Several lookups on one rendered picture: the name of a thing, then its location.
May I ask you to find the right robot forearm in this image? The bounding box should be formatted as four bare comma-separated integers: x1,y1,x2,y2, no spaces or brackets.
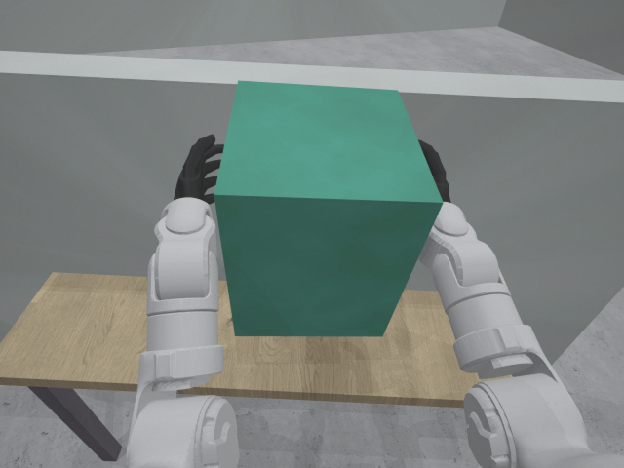
418,202,588,445

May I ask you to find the left robot upper arm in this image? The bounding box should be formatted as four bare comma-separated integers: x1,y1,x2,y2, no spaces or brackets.
128,395,240,468

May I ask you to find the carton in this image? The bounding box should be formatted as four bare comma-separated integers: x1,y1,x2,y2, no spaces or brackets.
214,80,444,336

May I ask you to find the right robot hand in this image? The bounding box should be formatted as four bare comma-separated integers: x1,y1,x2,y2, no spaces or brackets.
418,140,451,203

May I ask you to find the left robot hand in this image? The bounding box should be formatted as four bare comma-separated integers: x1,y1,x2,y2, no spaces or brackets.
174,135,224,204

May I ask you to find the right robot upper arm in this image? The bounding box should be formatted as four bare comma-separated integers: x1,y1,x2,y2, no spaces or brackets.
464,373,624,468

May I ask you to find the table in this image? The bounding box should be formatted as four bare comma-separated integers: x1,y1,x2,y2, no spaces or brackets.
0,272,513,461

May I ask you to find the left robot forearm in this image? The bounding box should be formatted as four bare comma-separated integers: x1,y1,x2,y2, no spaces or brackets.
126,197,224,468

